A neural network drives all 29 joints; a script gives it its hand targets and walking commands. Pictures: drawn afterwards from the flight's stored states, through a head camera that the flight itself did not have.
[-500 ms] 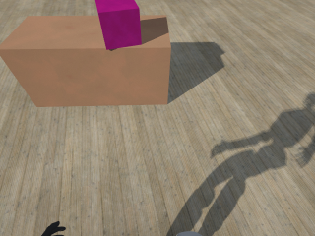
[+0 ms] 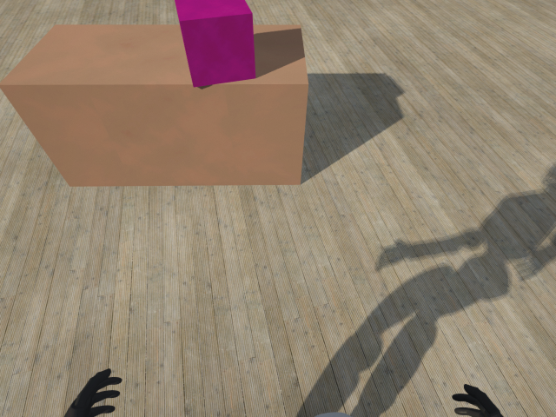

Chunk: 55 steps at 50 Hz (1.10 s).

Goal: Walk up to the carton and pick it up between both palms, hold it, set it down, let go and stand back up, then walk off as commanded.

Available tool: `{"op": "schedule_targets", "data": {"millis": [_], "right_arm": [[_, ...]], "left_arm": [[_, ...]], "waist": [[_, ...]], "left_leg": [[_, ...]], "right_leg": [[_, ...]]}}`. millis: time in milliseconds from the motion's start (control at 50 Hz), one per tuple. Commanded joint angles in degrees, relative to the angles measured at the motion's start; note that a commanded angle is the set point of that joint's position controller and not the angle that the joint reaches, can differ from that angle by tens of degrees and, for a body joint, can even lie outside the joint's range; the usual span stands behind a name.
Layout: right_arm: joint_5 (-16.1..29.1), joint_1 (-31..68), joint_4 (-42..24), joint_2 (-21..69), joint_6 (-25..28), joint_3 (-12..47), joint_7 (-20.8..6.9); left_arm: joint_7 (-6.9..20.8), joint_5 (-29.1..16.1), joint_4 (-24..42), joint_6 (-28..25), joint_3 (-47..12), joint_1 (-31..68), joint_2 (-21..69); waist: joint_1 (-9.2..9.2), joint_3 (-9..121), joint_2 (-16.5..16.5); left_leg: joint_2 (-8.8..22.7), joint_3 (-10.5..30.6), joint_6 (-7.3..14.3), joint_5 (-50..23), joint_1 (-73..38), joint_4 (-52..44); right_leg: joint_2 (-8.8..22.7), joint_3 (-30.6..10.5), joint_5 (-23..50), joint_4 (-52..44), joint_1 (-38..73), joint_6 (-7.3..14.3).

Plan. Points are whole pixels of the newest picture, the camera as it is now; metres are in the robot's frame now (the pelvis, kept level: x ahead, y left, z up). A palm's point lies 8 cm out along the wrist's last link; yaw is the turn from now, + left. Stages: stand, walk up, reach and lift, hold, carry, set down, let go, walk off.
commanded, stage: stand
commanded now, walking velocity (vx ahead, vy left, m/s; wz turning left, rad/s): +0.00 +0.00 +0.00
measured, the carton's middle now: (216, 38) +1.34 +0.17 -0.09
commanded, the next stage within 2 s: none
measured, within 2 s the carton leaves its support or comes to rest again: neither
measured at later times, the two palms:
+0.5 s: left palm out of the picture +0.12 +0.28 -0.09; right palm out of the picture +0.05 -0.32 -0.11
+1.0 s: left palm out of the picture +0.11 +0.29 -0.09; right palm out of the picture +0.04 -0.31 -0.11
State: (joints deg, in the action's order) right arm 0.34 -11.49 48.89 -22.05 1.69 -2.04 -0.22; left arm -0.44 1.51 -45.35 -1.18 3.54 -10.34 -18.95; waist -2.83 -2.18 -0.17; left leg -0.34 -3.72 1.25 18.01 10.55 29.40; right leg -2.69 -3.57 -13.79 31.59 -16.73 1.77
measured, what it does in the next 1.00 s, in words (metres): stands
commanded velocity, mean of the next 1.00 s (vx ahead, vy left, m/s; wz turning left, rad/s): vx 0.00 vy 0.00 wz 0.00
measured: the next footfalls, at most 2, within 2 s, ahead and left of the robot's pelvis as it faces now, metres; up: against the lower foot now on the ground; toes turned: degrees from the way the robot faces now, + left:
none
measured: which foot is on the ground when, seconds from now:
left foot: down 0.00-1.00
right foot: down 0.00-1.00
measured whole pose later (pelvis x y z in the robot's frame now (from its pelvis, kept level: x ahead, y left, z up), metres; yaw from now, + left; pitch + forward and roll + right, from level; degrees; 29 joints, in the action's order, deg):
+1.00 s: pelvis -0.01 +0.00 +0.01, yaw +0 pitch +0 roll +1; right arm 0.3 -11.3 56.8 -20.8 1.7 -2.0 -0.2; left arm -0.4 1.5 -51.9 -1.4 3.5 -8.3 -19.0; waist -2.8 -1.3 -0.2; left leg -0.2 -3.7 0.7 14.2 9.9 24.2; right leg -2.7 -3.6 -9.8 25.8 -15.8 1.8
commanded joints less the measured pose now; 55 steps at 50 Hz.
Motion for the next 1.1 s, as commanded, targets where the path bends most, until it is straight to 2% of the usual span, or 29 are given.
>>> {"op": "schedule_targets", "data": {"millis": [0,20,80,120,140,160,180,240,280,300,340,360,420,440,500,560,600,620,700,780,860,880,900,940,980,1000,1020,1040,1080], "right_arm": [[-1.4,3.2,0.2,-11.2,1.4,-2.4,0.5],[-1.4,3.7,0.2,-10.9,1.4,-2.1,0.6],[-1.5,3.7,0.8,-9.7,1.4,-1.8,0.5],[-1.2,3.4,1.7,-11.4,1.2,-2.3,0.4],[-1.3,3.4,1.9,-10.2,1.2,-1.8,0.5],[-1.4,3.3,2.2,-9.8,1.2,-1.9,0.5],[-1.4,3.5,2.2,-10.4,1.4,-1.8,0.4],[-1.4,3.7,3.0,-10.3,1.5,-1.6,0.4],[-1.3,3.1,3.5,-10.9,1.5,-1.9,0.4],[-1.5,3.5,3.7,-9.8,1.6,-1.6,0.3],[-1.6,4.0,3.8,-10.3,1.6,-1.6,0.1],[-1.6,3.5,4.2,-10.5,1.6,-1.7,0.3],[-1.3,3.3,4.4,-9.4,1.5,-1.5,0.3],[-1.5,4.1,4.6,-9.3,1.3,-1.3,0.3],[-1.5,3.2,5.1,-9.7,1.5,-1.5,0.4],[-1.6,4.2,5.0,-9.6,1.5,-1.4,0.4],[-1.6,3.7,6.0,-10.2,1.4,-1.7,0.2],[-1.4,3.3,5.7,-9.0,1.2,-1.4,0.3],[-1.7,3.9,5.8,-9.0,1.3,-1.3,0.3],[-1.6,2.9,6.7,-9.4,1.3,-1.7,0.3],[-1.7,3.9,6.8,-9.7,1.5,-1.5,0.2],[-1.5,4.2,6.3,-9.2,1.5,-1.4,0.2],[-2.0,3.3,6.9,-9.9,1.6,-1.5,0.2],[-1.7,3.6,6.7,-9.3,1.5,-1.4,0.3],[-1.7,3.3,6.8,-9.5,1.6,-1.5,0.4],[-1.5,3.8,7.1,-9.9,1.5,-1.6,0.3],[-1.6,4.3,6.9,-10.3,1.4,-1.8,0.5],[-1.4,4.0,6.5,-9.7,1.2,-1.5,0.4],[-1.4,3.5,7.0,-9.1,1.1,-1.5,0.4]], "left_arm": [[0.0,-0.9,-1.2,-2.3,1.2,4.0,-11.5],[-0.1,-0.7,-1.4,-2.2,1.2,3.8,-12.2],[-0.1,-0.7,-1.8,-2.4,1.2,5.3,-12.4],[-0.1,-0.7,-2.4,-2.3,1.3,5.1,-12.6],[-0.1,-1.0,-2.1,-2.3,1.4,5.5,-13.0],[-0.1,-1.2,-2.8,-2.3,1.2,5.2,-12.0],[-0.1,-1.0,-2.8,-2.4,1.0,5.3,-12.0],[-0.1,-1.1,-3.1,-2.0,1.1,6.3,-12.0],[-0.1,-1.0,-3.6,-2.1,1.0,5.7,-11.7],[0.0,-1.3,-3.7,-2.1,1.0,5.8,-11.9],[0.1,-1.0,-4.3,-2.0,1.3,5.9,-12.4],[0.1,-0.9,-4.3,-1.9,1.1,5.6,-12.2],[0.0,-1.1,-5.0,-2.0,1.1,6.1,-12.2],[0.1,-1.1,-4.9,-2.1,0.9,6.2,-12.2],[0.0,-1.1,-5.3,-2.0,0.9,6.3,-11.9],[0.2,-1.2,-5.5,-1.9,0.8,7.0,-11.8],[0.0,-1.1,-6.1,-2.0,0.8,6.2,-12.0],[0.1,-1.1,-5.7,-2.0,1.0,6.8,-13.0],[0.2,-1.1,-6.1,-2.0,1.0,7.2,-12.7],[0.2,-1.2,-6.8,-2.0,1.1,6.0,-12.7],[-0.1,-1.2,-6.6,-2.0,0.7,6.7,-12.0],[0.1,-1.2,-6.7,-2.0,0.7,7.1,-11.9],[0.1,-1.1,-7.3,-2.0,0.8,5.8,-11.8],[0.2,-1.2,-6.9,-2.0,0.8,6.2,-12.2],[0.1,-1.2,-7.3,-2.2,0.5,5.6,-11.2],[0.0,-1.2,-7.3,-2.0,0.5,6.2,-12.0],[0.0,-1.3,-7.4,-2.0,0.6,6.0,-11.9],[-0.1,-1.2,-7.9,-1.9,0.6,5.6,-12.4],[-0.2,-1.2,-7.7,-1.9,0.6,5.6,-12.4]], "waist": [[2.14,6.9,-2.2],[1.93,7.6,-3.6],[1.67,8.6,-4.5],[1.72,8.0,-3.6],[1.69,8.4,-4.7],[2.06,8.8,-4.7],[1.29,8.6,-3.1],[1.82,8.8,-3.8],[1.88,10.0,-3.9],[1.86,9.1,-2.7],[2.22,9.4,-3.4],[1.89,8.9,-2.9],[1.57,8.4,-4.6],[1.64,8.4,-4.2],[1.72,8.1,-3.2],[1.87,7.3,-4.4],[2.03,7.6,-3.4],[1.74,6.9,-4.7],[1.68,6.5,-3.4],[1.88,6.8,-4.4],[2.0,7.7,-3.8],[1.69,7.7,-3.6],[2.2,8.8,-2.5],[2.22,9.4,-3.9],[2.15,9.2,-2.6],[1.85,10.1,-4.2],[1.83,10.9,-2.6],[1.79,10.8,-3.3],[1.9,10.3,-3.2]], "left_leg": [[6.7,8.5,1.5,-8.3,-2.7,-7.0],[6.8,8.8,1.7,-7.7,-3.3,-7.0],[6.5,7.8,1.5,-9.2,-3.8,-6.5],[6.0,7.6,1.3,-8.9,-4.2,-6.2],[6.3,8.0,1.4,-9.1,-3.7,-7.4],[6.7,8.0,1.8,-10.1,-4.6,-7.2],[6.9,8.0,1.6,-10.8,-5.4,-7.4],[7.1,8.1,1.6,-11.5,-4.9,-7.7],[7.2,8.0,1.7,-10.7,-5.3,-7.9],[7.2,8.0,1.6,-9.9,-4.8,-8.8],[7.1,7.8,1.6,-8.5,-4.2,-8.5],[6.9,8.1,1.6,-8.2,-4.3,-8.5],[7.3,8.3,1.8,-7.9,-4.6,-8.9],[7.1,8.3,2.0,-6.5,-4.8,-9.0],[7.4,8.5,1.7,-7.7,-3.9,-9.5],[7.5,9.1,2.0,-4.8,-2.9,-10.4],[6.8,8.0,1.5,-5.7,-4.0,-9.3],[6.8,7.8,1.5,-5.1,-3.6,-9.5],[7.1,8.4,1.7,-6.0,-2.8,-10.3],[6.9,8.3,1.7,-5.1,-3.1,-9.8],[8.1,9.2,2.1,-7.2,-3.7,-10.9],[7.8,9.0,1.8,-6.8,-3.2,-10.7],[7.5,8.5,1.9,-7.3,-4.1,-10.6],[7.9,8.6,1.8,-8.7,-3.9,-10.2],[7.8,8.3,1.7,-9.9,-4.4,-9.6],[8.0,8.3,1.3,-11.0,-5.1,-9.9],[8.1,8.4,1.6,-11.4,-5.2,-9.8],[7.8,8.3,1.5,-12.8,-5.3,-9.5],[7.8,8.1,1.6,-11.4,-4.6,-9.8]], "right_leg": [[9.8,-9.5,14.3,-8.8,7.0,1.7],[9.5,-9.0,13.7,-9.0,6.6,1.8],[10.0,-9.7,15.3,-9.9,7.9,1.3],[10.4,-10.2,16.0,-10.4,7.8,0.6],[9.9,-9.2,15.7,-10.0,8.7,1.1],[10.2,-9.5,15.8,-10.5,8.5,1.2],[10.1,-9.2,16.7,-10.3,7.6,1.6],[10.0,-9.0,17.2,-9.9,8.4,1.3],[9.5,-8.3,15.8,-10.1,9.0,1.2],[9.2,-8.3,14.1,-10.7,8.3,1.3],[9.3,-8.3,12.7,-10.9,8.9,1.4],[9.6,-8.9,11.0,-11.6,8.2,1.3],[9.7,-8.8,10.2,-12.2,7.6,1.3],[9.5,-9.4,8.1,-13.2,6.7,1.1],[9.6,-8.9,9.6,-12.5,7.9,1.2],[9.1,-8.8,4.8,-13.7,7.5,1.0],[9.7,-9.6,4.3,-14.8,7.1,0.6],[9.7,-9.9,3.0,-15.2,6.7,0.7],[9.1,-9.2,4.4,-14.3,6.6,0.8],[9.4,-9.8,2.5,-15.3,6.8,0.5],[9.2,-8.5,8.6,-13.5,7.2,1.2],[9.0,-8.4,8.1,-13.6,7.8,0.8],[9.3,-8.6,8.2,-13.3,9.0,0.8],[9.2,-8.1,10.3,-12.7,9.1,0.8],[9.6,-8.4,13.2,-12.9,9.6,0.8],[9.5,-7.6,15.0,-12.4,10.0,0.9],[9.4,-7.2,15.7,-11.8,10.8,0.7],[9.4,-7.6,17.1,-12.1,11.2,0.6],[9.8,-7.9,15.5,-12.4,10.9,0.9]]}}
